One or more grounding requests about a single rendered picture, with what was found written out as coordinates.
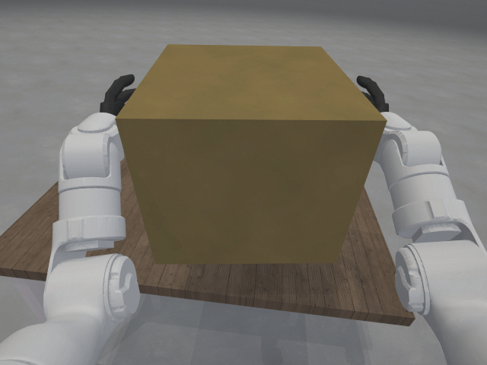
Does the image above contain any robot right hand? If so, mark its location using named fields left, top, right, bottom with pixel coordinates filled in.
left=357, top=76, right=389, bottom=113

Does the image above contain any robot left hand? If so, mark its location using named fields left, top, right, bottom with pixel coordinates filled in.
left=100, top=75, right=136, bottom=116

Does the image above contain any right robot upper arm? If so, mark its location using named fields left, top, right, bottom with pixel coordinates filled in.
left=395, top=240, right=487, bottom=365

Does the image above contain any right robot forearm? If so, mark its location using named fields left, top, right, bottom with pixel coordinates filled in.
left=373, top=112, right=487, bottom=258

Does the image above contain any table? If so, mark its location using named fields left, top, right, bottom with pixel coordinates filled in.
left=0, top=153, right=415, bottom=326

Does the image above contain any carton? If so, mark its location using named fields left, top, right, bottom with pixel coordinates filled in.
left=115, top=44, right=387, bottom=265

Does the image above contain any left robot forearm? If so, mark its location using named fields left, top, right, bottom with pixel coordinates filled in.
left=43, top=113, right=126, bottom=316

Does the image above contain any left robot upper arm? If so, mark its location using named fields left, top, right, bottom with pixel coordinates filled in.
left=0, top=253, right=140, bottom=365

